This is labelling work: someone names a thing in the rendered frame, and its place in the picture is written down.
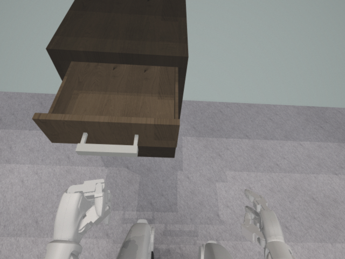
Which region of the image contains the robot right forearm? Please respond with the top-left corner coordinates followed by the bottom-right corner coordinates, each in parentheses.
top-left (264, 241), bottom-right (296, 259)

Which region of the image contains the right robot thigh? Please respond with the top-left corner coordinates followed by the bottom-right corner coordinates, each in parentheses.
top-left (198, 243), bottom-right (233, 259)

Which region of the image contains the robot thigh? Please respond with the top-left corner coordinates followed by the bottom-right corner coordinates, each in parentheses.
top-left (198, 243), bottom-right (233, 259)
top-left (116, 223), bottom-right (155, 259)

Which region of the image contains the right robot hand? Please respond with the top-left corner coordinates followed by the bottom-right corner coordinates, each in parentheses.
top-left (241, 189), bottom-right (285, 248)

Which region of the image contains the left robot hand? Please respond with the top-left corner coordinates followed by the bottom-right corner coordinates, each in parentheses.
top-left (53, 179), bottom-right (112, 243)

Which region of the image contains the handle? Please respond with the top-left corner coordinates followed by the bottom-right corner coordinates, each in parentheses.
top-left (75, 133), bottom-right (139, 157)

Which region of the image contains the robot left forearm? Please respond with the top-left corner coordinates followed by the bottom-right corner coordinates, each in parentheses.
top-left (43, 240), bottom-right (82, 259)

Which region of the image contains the left robot thigh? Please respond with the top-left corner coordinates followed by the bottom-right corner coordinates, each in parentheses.
top-left (116, 223), bottom-right (155, 259)

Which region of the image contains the drawer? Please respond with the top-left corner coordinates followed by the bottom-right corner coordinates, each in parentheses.
top-left (32, 62), bottom-right (180, 147)

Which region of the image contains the cabinet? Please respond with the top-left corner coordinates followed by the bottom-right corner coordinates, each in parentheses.
top-left (46, 0), bottom-right (189, 158)

